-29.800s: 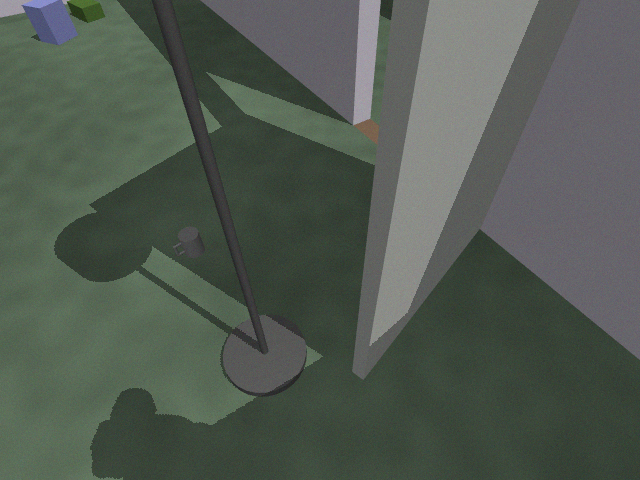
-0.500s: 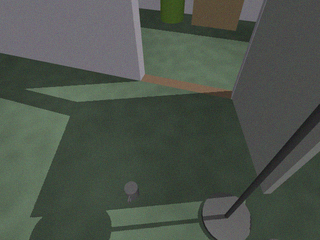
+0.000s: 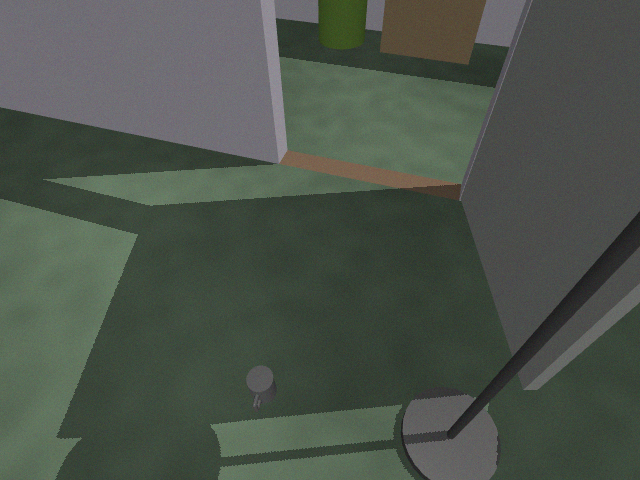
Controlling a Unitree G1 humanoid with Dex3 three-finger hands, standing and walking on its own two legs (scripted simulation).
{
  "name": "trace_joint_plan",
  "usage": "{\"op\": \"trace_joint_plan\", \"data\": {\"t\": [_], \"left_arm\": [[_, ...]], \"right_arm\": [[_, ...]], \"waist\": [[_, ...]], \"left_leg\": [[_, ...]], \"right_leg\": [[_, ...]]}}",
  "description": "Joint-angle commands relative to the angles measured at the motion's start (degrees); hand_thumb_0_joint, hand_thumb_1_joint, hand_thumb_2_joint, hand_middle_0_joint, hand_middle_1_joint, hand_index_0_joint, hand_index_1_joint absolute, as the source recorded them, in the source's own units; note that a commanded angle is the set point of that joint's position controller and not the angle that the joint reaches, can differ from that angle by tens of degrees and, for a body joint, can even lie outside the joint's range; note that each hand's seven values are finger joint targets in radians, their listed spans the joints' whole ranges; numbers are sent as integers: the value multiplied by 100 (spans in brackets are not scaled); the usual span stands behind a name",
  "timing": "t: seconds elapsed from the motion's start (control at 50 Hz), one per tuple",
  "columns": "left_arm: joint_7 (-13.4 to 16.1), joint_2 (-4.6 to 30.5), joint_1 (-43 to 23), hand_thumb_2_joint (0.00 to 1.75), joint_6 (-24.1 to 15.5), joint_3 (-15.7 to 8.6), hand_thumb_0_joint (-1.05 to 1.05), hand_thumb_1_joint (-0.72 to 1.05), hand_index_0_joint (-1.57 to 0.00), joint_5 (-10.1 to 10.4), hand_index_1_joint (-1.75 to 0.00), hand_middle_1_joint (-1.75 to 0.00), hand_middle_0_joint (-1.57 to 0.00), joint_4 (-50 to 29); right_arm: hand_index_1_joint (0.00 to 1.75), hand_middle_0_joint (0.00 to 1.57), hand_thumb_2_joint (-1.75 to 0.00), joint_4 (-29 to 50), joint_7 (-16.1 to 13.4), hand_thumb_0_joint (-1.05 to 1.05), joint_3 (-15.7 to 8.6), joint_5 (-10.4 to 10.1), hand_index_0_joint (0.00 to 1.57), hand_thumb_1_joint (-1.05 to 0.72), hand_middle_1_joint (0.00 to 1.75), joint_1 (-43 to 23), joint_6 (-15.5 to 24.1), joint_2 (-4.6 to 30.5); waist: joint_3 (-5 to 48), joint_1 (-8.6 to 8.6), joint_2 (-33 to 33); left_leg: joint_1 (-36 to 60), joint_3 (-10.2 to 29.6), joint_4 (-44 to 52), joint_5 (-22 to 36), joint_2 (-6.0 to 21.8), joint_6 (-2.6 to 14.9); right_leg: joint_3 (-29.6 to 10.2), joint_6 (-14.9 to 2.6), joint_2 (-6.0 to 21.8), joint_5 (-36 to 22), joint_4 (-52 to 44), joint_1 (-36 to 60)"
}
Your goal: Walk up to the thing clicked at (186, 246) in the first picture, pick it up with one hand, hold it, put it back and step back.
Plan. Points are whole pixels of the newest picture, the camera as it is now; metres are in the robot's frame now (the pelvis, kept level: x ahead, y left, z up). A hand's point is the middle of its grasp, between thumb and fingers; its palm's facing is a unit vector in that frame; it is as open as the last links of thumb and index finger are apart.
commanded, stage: walk up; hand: left
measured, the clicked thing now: (260, 390) +0.48 +0.23 -0.73
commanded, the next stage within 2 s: none
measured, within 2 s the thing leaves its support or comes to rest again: neither
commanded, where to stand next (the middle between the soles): +0.10 -0.02 m, yaw +0 degrees
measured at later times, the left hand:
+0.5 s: hand out of the picture +0.12 +0.28 -0.17, palm faces -0.04 -0.93 -0.36, open 7.4 cm
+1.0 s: hand (178, 418) +0.24 +0.25 -0.16, palm faces -0.02 -0.91 -0.41, open 7.4 cm
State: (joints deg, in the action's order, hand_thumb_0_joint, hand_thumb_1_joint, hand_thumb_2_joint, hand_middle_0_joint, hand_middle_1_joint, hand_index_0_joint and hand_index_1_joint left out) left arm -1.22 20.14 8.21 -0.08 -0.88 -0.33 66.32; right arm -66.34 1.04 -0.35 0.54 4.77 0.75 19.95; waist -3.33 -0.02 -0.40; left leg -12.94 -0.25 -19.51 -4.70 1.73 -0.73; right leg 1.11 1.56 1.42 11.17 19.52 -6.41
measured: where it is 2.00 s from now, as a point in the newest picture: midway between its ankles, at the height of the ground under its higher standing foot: outside the picture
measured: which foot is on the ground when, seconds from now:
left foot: down 0.00-0.74, up 0.76-1.00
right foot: down 0.00-0.44, up 0.46-0.70, down 0.72-1.00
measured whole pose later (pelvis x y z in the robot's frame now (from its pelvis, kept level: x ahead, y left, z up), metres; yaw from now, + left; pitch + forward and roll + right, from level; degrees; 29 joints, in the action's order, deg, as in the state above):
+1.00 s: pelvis +0.07 +0.00 -0.03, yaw +3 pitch -1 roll +1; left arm 1.2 19.5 -0.2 2.8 -1.5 -2.1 44.4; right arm -49.6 -1.5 -2.5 -0.3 7.0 -3.2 23.6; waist -11.9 -0.7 -1.5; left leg -21.3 3.5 -57.5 -30.9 -1.9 -1.6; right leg 2.0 -0.6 4.0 10.4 39.1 -27.4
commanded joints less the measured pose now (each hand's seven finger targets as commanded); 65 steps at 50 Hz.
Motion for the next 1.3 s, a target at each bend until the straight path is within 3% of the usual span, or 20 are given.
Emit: {"op": "trace_joint_plan", "data": {"t": [0.0,0.08,0.14,0.22,0.3,0.38,0.4,0.42,0.46,0.62,0.68,0.72,0.74,0.84,0.96,1.02,1.06,1.08,1.12,1.28], "left_arm": [[106,1201,-306,90,-156,-223,0,90,-20,-7,-30,-30,-20,-363],[115,1209,-295,90,-143,-228,0,90,-20,8,-30,-30,-20,-364],[-10,1401,129,90,-163,-383,0,90,-20,-199,-30,-30,-20,-615],[53,1310,465,90,-297,-391,0,90,-20,-156,-30,-30,-20,-787],[42,1947,196,90,-305,-614,0,90,-20,-225,-30,-30,-20,-1161],[58,1451,88,90,-248,-400,0,90,-20,-64,-30,-30,-20,-1348],[68,1172,95,90,-257,-331,0,90,-20,12,-30,-30,-20,-1486],[118,1119,167,90,-253,-341,0,90,-20,17,-30,-30,-20,-1502],[205,1304,200,90,-262,-352,0,90,-20,25,-30,-30,-20,-1514],[255,1102,257,90,-28,-386,0,90,-20,112,-30,-30,-20,-1455],[281,1600,345,90,-11,-512,0,90,-20,25,-30,-30,-20,-1537],[295,2033,269,90,14,-569,0,90,-20,39,-30,-30,-20,-1748],[329,1952,68,90,12,-555,0,90,-20,-9,-30,-30,-20,-1892],[394,1410,-569,90,148,-510,0,90,-20,-130,-30,-30,-20,-2372],[354,1513,-359,90,292,-570,0,90,-20,-204,-30,-30,-20,-2425],[276,1523,-600,90,396,-558,0,90,-20,-30,-30,-30,-20,-2420],[359,1320,-867,90,401,-565,0,90,-20,23,-30,-30,-20,-2509],[394,1500,-987,90,398,-672,0,90,-20,-50,-30,-30,-20,-2405],[340,1348,-302,90,394,-632,0,90,-20,43,-30,-30,-20,-2085],[-105,1615,-235,90,-109,-603,0,90,-20,-157,-30,-30,-20,-2158]], "right_arm": [[30,20,-90,370,-79,0,-216,-43,20,-90,30,-311,107,1212],[30,20,-90,359,-91,0,-214,-50,20,-90,30,-323,104,1195],[30,20,-90,610,43,0,-500,150,20,-90,30,205,74,1600],[30,20,-90,990,43,0,-523,111,20,-90,30,96,158,1343],[30,20,-90,1237,119,0,-548,132,20,-90,30,63,133,1267],[30,20,-90,1063,53,0,-592,165,20,-90,30,872,315,1206],[30,20,-90,1018,8,0,-718,206,20,-90,30,1370,356,1674],[30,20,-90,1063,5,0,-827,153,20,-90,30,1640,376,2142],[30,20,-90,1195,-55,0,-764,39,20,-90,30,1603,337,1880],[30,20,-90,1642,-271,0,-520,-113,20,-90,30,502,-55,1517],[30,20,-90,1830,-264,0,-465,-247,20,-90,30,420,-237,1255],[30,20,-90,1810,-345,0,-479,-249,20,-90,30,825,-430,1147],[30,20,-90,1757,-389,0,-554,-160,20,-90,30,964,-497,1313],[30,20,-90,1792,-352,0,-550,-182,20,-90,30,1127,-451,1370],[30,20,-90,1800,-301,0,-529,-20,20,-90,30,1034,-325,1313],[30,20,-90,1601,-237,0,-609,153,20,-90,30,1417,-234,1358],[30,20,-90,1990,-159,0,-830,210,20,-90,30,651,-224,2525],[30,20,-90,2084,-168,0,-848,196,20,-90,30,363,-171,2477],[30,20,-90,2139,-278,0,-647,214,20,-90,30,-166,-60,1839],[30,20,-90,2039,-62,0,-863,209,20,-90,30,1436,200,2062]], "waist": [[527,-55,17],[518,-38,0],[108,-36,-165],[139,128,159],[-524,120,928],[-117,-325,452],[359,-447,-645],[359,-508,-1365],[323,-328,-592],[312,-1,-1138],[633,164,-58],[967,205,1415],[862,78,1126],[1044,4,942],[1131,180,1560],[823,-158,920],[309,-331,-1718],[60,-321,-1490],[165,239,-520],[128,-654,-1028]], "left_leg": [[554,667,308,-456,619,174],[614,603,245,-127,604,159],[184,799,102,-3782,371,490],[-16,903,-512,-1653,457,615],[-1371,40,-1893,-1895,100,190],[580,51,-191,-638,-16,332],[1588,1376,40,280,801,701],[2340,2745,154,1318,1772,1336],[1998,2088,-220,2959,1789,1721],[522,431,-1174,3932,871,890],[-254,174,-2127,1601,259,372],[-713,468,-4601,-3451,-764,183],[-766,877,-5316,-3539,-579,166],[-1126,644,-5703,-2670,-619,-81],[-896,73,-2833,-2537,-341,-55],[224,91,-1033,-1181,-300,158],[-935,3219,326,-232,2041,1231],[-1321,3518,376,122,2270,1654],[-537,1804,-467,788,1332,1232],[1851,2285,314,-3326,1603,1523]], "right_leg": [[-531,-277,576,36,-559,-312],[-529,-268,614,-251,-508,-287],[-578,-535,303,3136,-51,-1121],[-912,-713,461,1253,-114,-526],[-2138,-1362,1616,2688,-1036,-135],[-532,-780,761,-1121,944,-681],[85,-413,24,-957,2493,-1427],[30,-286,-592,1928,3336,-2574],[-721,-378,-197,2287,4068,-2475],[188,-259,-201,184,1668,-871],[-327,-565,430,-2926,1003,-38],[-2525,-1962,2381,-5032,425,-142],[-2523,-2092,2317,-4713,622,-375],[-852,-1711,1358,-3698,1075,-466],[-1132,-1515,1357,-2042,1211,-104],[-1093,-965,1190,-516,1746,-1504],[-629,-249,-577,2682,4033,-2406],[-1251,-268,-567,2649,5009,-2181],[-1536,-300,-711,1808,5665,-2568],[-613,-88,-214,2011,2911,-3260]]}}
